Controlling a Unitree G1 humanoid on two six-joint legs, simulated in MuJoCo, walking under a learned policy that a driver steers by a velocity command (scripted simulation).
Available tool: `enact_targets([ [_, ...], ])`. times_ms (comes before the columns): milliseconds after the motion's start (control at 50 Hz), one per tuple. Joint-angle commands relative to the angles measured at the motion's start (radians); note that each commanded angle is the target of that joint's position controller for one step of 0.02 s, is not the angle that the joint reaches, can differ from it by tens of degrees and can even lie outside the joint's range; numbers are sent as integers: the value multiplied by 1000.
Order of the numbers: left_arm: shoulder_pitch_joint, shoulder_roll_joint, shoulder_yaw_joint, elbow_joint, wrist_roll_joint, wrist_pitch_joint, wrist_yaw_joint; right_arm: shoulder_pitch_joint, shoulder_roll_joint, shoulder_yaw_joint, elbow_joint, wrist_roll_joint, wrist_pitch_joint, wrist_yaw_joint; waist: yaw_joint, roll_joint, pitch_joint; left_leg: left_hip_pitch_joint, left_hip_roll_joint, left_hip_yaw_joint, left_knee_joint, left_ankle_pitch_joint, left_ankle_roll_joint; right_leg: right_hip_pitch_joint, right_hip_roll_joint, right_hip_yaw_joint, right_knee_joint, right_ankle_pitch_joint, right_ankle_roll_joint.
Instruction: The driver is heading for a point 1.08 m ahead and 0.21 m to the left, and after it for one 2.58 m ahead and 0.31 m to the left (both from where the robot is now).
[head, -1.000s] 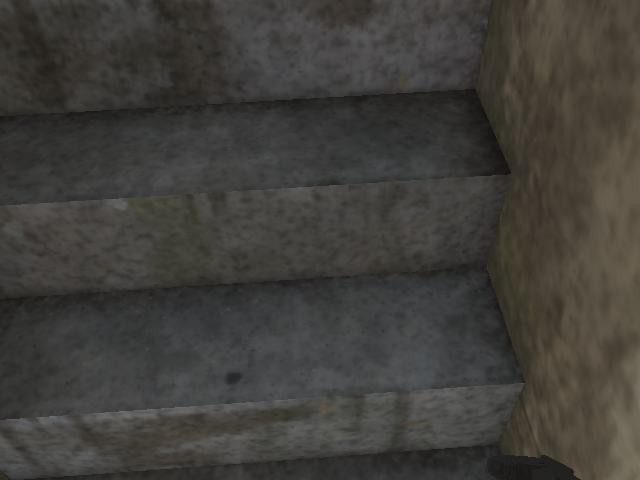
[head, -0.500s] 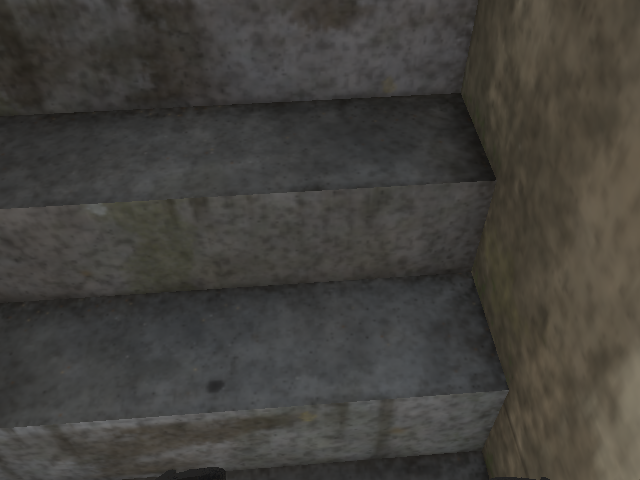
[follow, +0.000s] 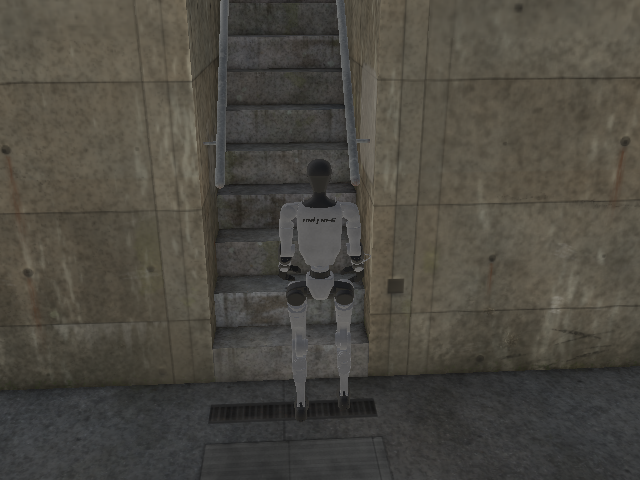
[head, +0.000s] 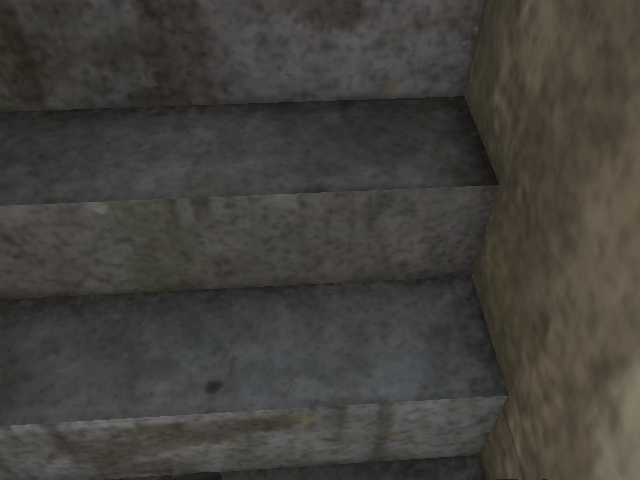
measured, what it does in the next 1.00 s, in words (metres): stands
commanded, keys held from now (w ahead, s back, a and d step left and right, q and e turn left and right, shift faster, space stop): w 1.00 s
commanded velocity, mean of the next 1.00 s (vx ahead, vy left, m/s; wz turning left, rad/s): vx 0.50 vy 0.00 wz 0.00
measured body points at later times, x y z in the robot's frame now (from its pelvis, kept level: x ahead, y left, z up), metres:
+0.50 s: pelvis +0.00 +0.00 +0.00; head +0.01 +0.01 +0.45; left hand +0.19 +0.19 -0.08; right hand +0.20 -0.19 -0.09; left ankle -0.06 +0.10 -0.74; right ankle +0.03 -0.13 -0.74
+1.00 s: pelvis -0.01 +0.01 +0.00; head +0.00 +0.01 +0.45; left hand +0.19 +0.19 -0.08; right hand +0.20 -0.18 -0.08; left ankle -0.06 +0.10 -0.74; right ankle +0.03 -0.13 -0.74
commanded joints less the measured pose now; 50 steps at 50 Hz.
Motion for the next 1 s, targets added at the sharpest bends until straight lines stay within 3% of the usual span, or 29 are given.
enact_targets([
  [20, -61, 39, 10, -91, -1, -19, 2, -77, -57, -14, -85, 1, -17, -2, 0, 0, -87, -76, 119, -73, -63, 269, -2, 137, -90, 82, -17, 174, -26],
  [280, -49, 40, 13, -82, -2, -18, 2, -78, -58, -15, -79, 1, -18, -2, 0, -1, -85, -65, 121, -74, -69, 286, -4, 137, -93, 78, -20, 192, -25],
  [300, -52, 53, 16, -79, 0, -18, 3, -80, -53, -15, -87, 2, -17, -2, -5, 20, -86, -58, 122, -70, -66, 305, -7, 128, -100, 78, -12, 217, -25],
  [400, -55, 45, 13, -77, -4, -17, 3, -78, -55, -16, -89, -1, -15, -2, -5, -5, -91, -54, 122, -72, -70, 301, -7, 127, -100, 74, -14, 207, -23],
  [760, -55, 53, 14, -74, -2, -16, 1, -81, -54, -15, -88, -3, -20, 1, -2, 0, -83, -64, 122, -71, -84, 273, -4, 124, -103, 73, -26, 170, -19],
  [780, -82, 66, 15, -75, 4, -15, -6, -110, -41, -11, -109, 6, -19, 6, -9, 21, -68, -65, 119, -68, -87, 301, -3, 99, -104, 75, -35, 191, -19],
  [840, -77, 59, 14, -68, 0, -16, -9, -94, -50, -14, -109, 3, -18, 6, -10, 8, -107, -45, 121, -69, -79, 331, -3, 120, -102, 67, -30, 208, -17],
  [1000, -90, 64, 13, -63, 0, -15, -12, -101, -48, -12, -118, -2, -20, 7, -9, -1, -99, -61, 121, -71, -90, 284, -3, 115, -105, 70, -41, 170, -14],
])
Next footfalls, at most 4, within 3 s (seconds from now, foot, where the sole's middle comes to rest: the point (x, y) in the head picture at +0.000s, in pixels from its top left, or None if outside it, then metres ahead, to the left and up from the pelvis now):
none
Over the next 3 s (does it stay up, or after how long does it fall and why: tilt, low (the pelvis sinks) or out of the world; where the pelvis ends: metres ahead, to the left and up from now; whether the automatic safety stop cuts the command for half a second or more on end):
stays up -0.01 0.00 0.00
